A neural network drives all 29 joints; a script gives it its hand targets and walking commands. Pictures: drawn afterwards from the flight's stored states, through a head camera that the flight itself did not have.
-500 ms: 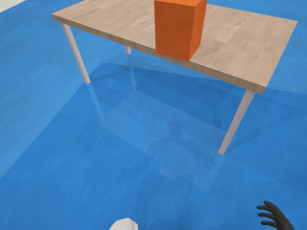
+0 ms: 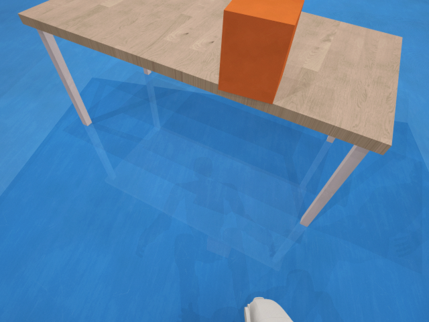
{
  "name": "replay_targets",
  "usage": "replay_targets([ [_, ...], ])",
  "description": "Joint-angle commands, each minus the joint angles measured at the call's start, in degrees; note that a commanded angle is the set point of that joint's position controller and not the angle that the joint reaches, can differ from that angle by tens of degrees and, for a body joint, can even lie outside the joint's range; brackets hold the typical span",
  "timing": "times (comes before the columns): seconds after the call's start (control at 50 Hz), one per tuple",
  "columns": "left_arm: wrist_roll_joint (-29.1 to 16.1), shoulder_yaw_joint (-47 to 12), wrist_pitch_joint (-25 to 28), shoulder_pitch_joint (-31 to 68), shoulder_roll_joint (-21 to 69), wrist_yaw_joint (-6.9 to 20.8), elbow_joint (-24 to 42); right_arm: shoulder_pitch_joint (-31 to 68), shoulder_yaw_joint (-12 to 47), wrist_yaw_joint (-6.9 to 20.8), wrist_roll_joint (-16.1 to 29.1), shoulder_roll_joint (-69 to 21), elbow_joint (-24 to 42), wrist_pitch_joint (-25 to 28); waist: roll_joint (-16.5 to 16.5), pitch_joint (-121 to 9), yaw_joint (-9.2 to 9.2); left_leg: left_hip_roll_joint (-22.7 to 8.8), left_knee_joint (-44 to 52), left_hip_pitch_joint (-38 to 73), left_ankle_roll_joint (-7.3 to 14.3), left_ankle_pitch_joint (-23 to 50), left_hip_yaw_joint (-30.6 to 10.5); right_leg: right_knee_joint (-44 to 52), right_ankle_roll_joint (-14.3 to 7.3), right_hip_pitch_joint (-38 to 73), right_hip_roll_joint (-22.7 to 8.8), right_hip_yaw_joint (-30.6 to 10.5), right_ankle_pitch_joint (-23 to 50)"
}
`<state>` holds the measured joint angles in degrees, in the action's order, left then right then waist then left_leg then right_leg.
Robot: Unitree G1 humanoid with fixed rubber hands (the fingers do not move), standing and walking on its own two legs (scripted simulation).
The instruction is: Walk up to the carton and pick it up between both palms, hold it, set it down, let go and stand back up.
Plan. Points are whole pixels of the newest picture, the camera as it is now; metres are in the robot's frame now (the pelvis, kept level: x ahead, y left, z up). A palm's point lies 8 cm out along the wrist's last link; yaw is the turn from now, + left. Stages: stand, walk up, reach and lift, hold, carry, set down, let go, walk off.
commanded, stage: walk up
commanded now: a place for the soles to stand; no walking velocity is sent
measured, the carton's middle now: (257, 48) +0.86 -0.12 +0.04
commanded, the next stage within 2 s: none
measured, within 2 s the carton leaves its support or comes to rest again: neither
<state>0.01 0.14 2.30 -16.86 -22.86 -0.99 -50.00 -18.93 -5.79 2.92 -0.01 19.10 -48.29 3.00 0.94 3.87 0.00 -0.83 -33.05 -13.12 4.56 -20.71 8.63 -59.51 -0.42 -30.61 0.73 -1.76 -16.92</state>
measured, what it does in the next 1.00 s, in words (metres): walks ahead: right foot, then left foot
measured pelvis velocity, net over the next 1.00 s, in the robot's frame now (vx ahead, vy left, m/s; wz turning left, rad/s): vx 0.22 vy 0.10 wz -0.23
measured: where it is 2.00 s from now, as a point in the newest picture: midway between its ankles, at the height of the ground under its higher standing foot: (177, 280)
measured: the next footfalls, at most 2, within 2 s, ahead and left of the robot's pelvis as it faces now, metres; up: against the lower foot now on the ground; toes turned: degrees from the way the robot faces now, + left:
right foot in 0.20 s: +0.18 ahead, -0.10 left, +0.00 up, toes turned -6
left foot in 0.58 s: +0.22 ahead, +0.17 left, +0.00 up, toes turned -3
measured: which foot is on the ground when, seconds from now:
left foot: down 0.00-0.20, up 0.22-0.56, down 0.58-1.00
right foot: up 0.00-0.18, down 0.20-0.58, up 0.60-0.98, down 1.00-1.00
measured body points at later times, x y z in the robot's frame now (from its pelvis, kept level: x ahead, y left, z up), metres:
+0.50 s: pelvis +0.10 +0.04 -0.02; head +0.12 +0.03 +0.43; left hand +0.21 +0.35 -0.12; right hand +0.16 -0.31 -0.12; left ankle +0.14 +0.16 -0.71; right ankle +0.14 -0.09 -0.73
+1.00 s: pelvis +0.22 +0.10 -0.02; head +0.26 +0.08 +0.42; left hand +0.34 +0.40 -0.13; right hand +0.19 -0.21 -0.15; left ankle +0.18 +0.17 -0.73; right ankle +0.27 -0.02 -0.73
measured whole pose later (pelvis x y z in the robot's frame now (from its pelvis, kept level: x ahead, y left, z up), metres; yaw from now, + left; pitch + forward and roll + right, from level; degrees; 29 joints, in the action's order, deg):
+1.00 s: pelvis +0.22 +0.10 -0.02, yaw -13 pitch +0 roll -1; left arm 0.0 0.2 5.0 -17.2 -23.2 -2.9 -52.0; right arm -18.4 -6.6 2.9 0.0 19.3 -48.3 0.0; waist 1.6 4.9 -0.1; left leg -2.0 -44.3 -14.4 3.5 -28.7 9.8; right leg -41.9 -3.8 -25.9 0.5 4.6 -18.9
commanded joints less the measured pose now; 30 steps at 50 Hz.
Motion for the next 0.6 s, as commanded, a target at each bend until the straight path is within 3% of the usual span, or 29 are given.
replay_targets([
  [0.0, -1.4, 2.8, 1.1, 5.3, -8.5, -0.1, 4.1, -1.2, -4.2, -1.3, -2.9, 14.8, 7.3, -0.1, 7.1, -1.7, 6.78, -11.4, 12.2, 20.8, -3.7, 28.9, -8.4, 12.9, 0.6, -11.8, -2.2, 8.2, 2.8],
  [0.02, -0.3, 2.8, 0.9, 6.5, -9.5, -0.3, 4.4, -2.0, -4.0, -1.4, -2.4, 14.9, 7.8, -0.3, 5.1, -2.3, 7.36, -16.0, 13.2, 21.2, -1.4, 25.1, -11.6, 13.4, 0.2, -11.9, -4.4, 6.7, 0.4],
  [0.04, -0.2, 2.7, 1.3, 8.0, -8.9, -0.1, 4.7, -1.9, -3.8, -1.4, -2.5, 15.0, 7.6, -0.3, 2.5, -0.5, 7.13, -15.8, 13.7, 19.1, -1.1, 27.3, -11.1, 15.6, 0.1, -10.3, -4.1, 7.5, 1.5],
  [0.06, 0.0, 3.1, 1.6, 6.6, -9.0, -0.3, 4.3, -1.0, -3.6, -1.2, -2.8, 14.5, 6.8, -0.3, 4.2, 0.3, 6.38, -16.0, 13.6, 14.8, -1.3, 27.0, -10.2, 18.7, -0.4, -6.7, -4.4, 8.1, 1.6],
  [0.08, 0.0, 2.9, 1.7, 3.8, -8.4, -0.4, 3.9, 1.3, -3.9, -1.4, -3.6, 16.1, 7.2, -0.7, 3.1, -0.5, 4.19, -17.7, 10.7, 17.5, -1.3, 29.5, -10.3, 21.3, -0.4, -5.2, -4.0, 6.9, -0.1],
  [0.1, -0.2, 3.2, 2.0, 0.5, -9.0, -0.9, 2.9, 2.7, -3.6, -1.3, -3.1, 14.9, 7.8, -1.2, 3.7, -4.6, 2.81, -15.4, 5.0, 19.3, -2.7, 36.3, -7.7, 25.8, -1.5, -0.3, -2.4, 7.7, 1.6],
  [0.12, 0.0, 4.1, 2.4, -7.3, -9.3, -1.6, 2.0, 5.3, -3.6, -1.3, -3.0, 15.6, 8.2, -1.4, 1.3, -7.8, -1.78, -15.5, -3.2, 12.8, -2.8, 41.4, -5.5, 28.8, -2.5, 11.7, -1.7, 7.1, 4.2],
  [0.14, 0.1, 5.0, 2.9, -16.8, -10.8, -2.4, -0.6, 9.3, -3.2, -1.3, -2.5, 15.2, 9.1, -1.4, -2.9, -13.4, -7.11, -11.7, -16.9, 6.0, -4.0, 38.0, -2.0, 34.3, -4.3, 25.3, -0.7, 4.8, 6.6],
  [0.16, 0.5, 7.5, 3.2, -20.5, -14.2, -3.3, -1.9, 7.9, -2.5, -1.0, -2.2, 12.7, 9.1, -1.3, -9.6, -13.7, -9.63, -3.6, -29.7, -9.1, -5.7, 22.9, -1.0, 32.6, -6.8, 36.9, -5.4, -6.5, -1.5],
  [0.18, 0.4, 8.8, 2.9, -20.1, -18.0, -3.9, -1.3, 5.2, -1.9, -0.8, -2.5, 9.4, 9.2, -1.4, -15.1, -8.4, -6.84, 2.8, -38.8, -28.5, -7.4, -12.2, -3.5, 35.4, -14.4, 41.1, -19.1, -30.3, -11.0],
  [0.2, 0.3, 8.1, 2.1, -15.9, -18.4, -4.2, 1.1, 8.8, -3.2, 0.0, -2.8, 15.4, 10.2, -2.2, -3.3, -8.5, -4.77, 0.0, -40.4, -29.4, -6.3, -16.5, -14.7, 45.8, -18.8, 31.8, -24.1, -49.7, -37.4],
  [0.22, 0.3, 8.8, 2.3, -8.3, -21.1, -4.4, 2.7, 7.9, -3.6, 0.4, -2.7, 16.7, 8.5, -2.8, -1.5, -2.1, -2.02, -1.7, -41.3, -27.7, -4.5, -15.1, -18.4, 48.3, -18.1, 23.6, -25.0, -49.3, -43.3],
  [0.24, 0.9, 8.0, 2.8, -3.5, -20.1, -4.5, 4.1, 8.9, -3.7, 0.9, -2.4, 16.8, 8.5, -3.1, -1.2, 2.2, -0.89, -4.3, -39.9, -29.2, -4.3, -12.7, -18.2, 48.2, -16.6, 19.3, -23.9, -42.9, -38.1],
  [0.26, 0.9, 7.4, 2.8, -0.4, -18.5, -4.1, 3.1, 8.7, -3.7, 1.1, -2.5, 16.7, 6.8, -3.4, -0.9, 6.6, 0.91, -5.3, -35.8, -26.4, -4.3, -10.8, -16.0, 47.4, -13.5, 11.6, -19.1, -34.6, -33.0],
  [0.28, 0.8, 6.5, 3.2, -1.4, -16.3, -3.2, 2.4, 5.9, -4.0, 1.4, -2.8, 16.1, 5.6, -3.4, -0.8, 5.4, 1.97, -4.6, -32.1, -21.0, -4.3, -8.7, -14.0, 46.5, -10.9, 8.8, -15.4, -29.5, -29.0],
  [0.3, 0.9, 6.0, 3.6, -1.5, -16.8, -2.7, 1.7, 4.4, -3.5, 1.9, -2.9, 15.5, 5.1, -3.7, -2.0, 4.9, 2.27, -3.6, -29.8, -19.1, -4.0, -6.9, -12.3, 46.4, -10.6, 6.6, -13.2, -26.6, -28.6],
  [0.32, 1.0, 7.3, 3.6, -2.5, -18.3, -2.5, 1.8, 3.4, -3.6, 2.3, -3.0, 15.3, 4.2, -4.1, -4.7, 2.3, 1.94, -3.9, -28.4, -16.8, -3.9, -5.8, -11.3, 45.4, -9.9, 6.7, -12.8, -25.6, -30.0],
  [0.36, 1.7, 7.3, 3.7, -1.9, -19.7, -2.1, 2.3, 6.3, -3.4, 2.7, -2.4, 14.6, 3.9, -4.1, -7.7, 3.4, 1.08, -4.2, -24.4, -16.2, -4.4, -7.3, -10.2, 45.6, -11.4, 2.9, -12.2, -25.1, -32.3],
  [0.38, 2.1, 7.5, 3.9, -1.2, -20.4, -2.2, 3.4, 6.4, -4.0, 2.5, -2.4, 16.1, 4.7, -4.1, -9.8, 2.1, 1.48, -5.1, -21.5, -16.0, -4.7, -7.2, -10.5, 43.9, -12.1, 5.1, -12.7, -24.6, -29.2],
  [0.4, 2.1, 7.7, 3.7, -2.8, -19.9, -2.2, 3.1, 7.3, -3.8, 2.3, -2.4, 16.0, 4.1, -3.9, -6.7, -0.1, 0.05, -4.3, -20.1, -14.2, -4.9, -6.9, -9.5, 43.8, -12.0, 7.0, -12.9, -25.5, -27.5],
  [0.42, 2.1, 7.9, 3.6, -4.1, -19.8, -1.9, 3.1, 8.3, -3.8, 2.2, -2.5, 15.7, 4.9, -3.3, -8.3, -2.3, -0.76, -4.7, -18.5, -18.2, -4.7, -7.3, -9.8, 40.7, -12.7, 12.4, -12.9, -26.5, -25.5],
  [0.44, 1.9, 8.1, 3.6, -4.6, -19.9, -2.0, 3.0, 8.8, -3.8, 2.0, -2.5, 15.8, 6.2, -3.1, -7.2, -1.9, -0.2, -5.2, -18.1, -18.3, -4.1, -7.6, -10.2, 41.4, -13.0, 13.0, -13.8, -28.4, -25.8],
  [0.46, 1.8, 7.9, 3.7, -4.1, -19.6, -2.1, 3.1, 10.3, -3.9, 1.7, -3.0, 16.0, 6.1, -2.7, -7.8, -0.3, -1.23, -5.1, -15.3, -18.7, -4.2, -7.4, -11.0, 39.8, -13.8, 13.2, -14.3, -29.0, -22.7],
  [0.48, 2.0, 7.9, 3.4, -4.3, -19.9, -2.0, 3.3, 9.0, -4.0, 1.7, -2.9, 16.5, 5.9, -2.1, -5.6, -2.7, -0.76, -4.6, -13.4, -16.6, -4.1, -7.2, -11.1, 37.6, -13.6, 14.8, -14.7, -30.6, -20.1],
  [0.5, 1.6, 8.2, 3.6, -3.1, -19.6, -1.9, 4.3, 6.2, -4.0, 1.5, -2.4, 15.7, 5.4, -1.8, -7.7, -3.7, 1.08, -5.8, -10.4, -13.3, -4.5, -5.9, -11.3, 34.0, -12.6, 14.5, -13.6, -26.8, -16.1],
  [0.52, 1.5, 8.1, 3.0, -0.1, -19.9, -1.7, 3.6, 2.3, -4.5, 1.1, -2.5, 16.5, 4.4, -1.2, -5.4, -4.6, 3.81, -4.3, -4.4, -6.1, -5.0, -1.6, -9.8, 28.4, -11.3, 9.2, -11.7, -24.5, -16.8],
  [0.54, 1.5, 7.1, 2.7, 2.6, -16.5, -2.0, 5.0, -7.3, -5.1, 0.4, -2.5, 17.2, 0.7, -0.8, 0.6, -8.3, 8.82, -3.9, 5.1, 10.7, -4.3, -0.1, -9.3, 17.1, -8.4, -0.3, -7.8, -16.1, -14.1],
  [0.56, 0.8, 4.4, 2.5, 1.6, -8.5, -2.1, 4.8, -12.7, -6.4, -0.3, -3.2, 22.2, -0.9, -0.5, 22.4, -6.0, 11.88, -12.9, 18.7, 17.4, -6.5, -15.1, -25.3, -2.1, -4.1, -14.0, 4.1, -4.2, -14.5],
  [0.58, 0.0, 3.8, 2.1, 0.7, -8.6, -2.5, 4.4, -4.4, -6.3, -0.7, -2.9, 23.9, 2.6, -0.6, 18.7, -0.9, 8.19, -22.1, 25.6, 14.0, -6.2, -22.2, -41.1, -8.7, -2.2, -24.0, 6.8, -1.7, -14.3],
])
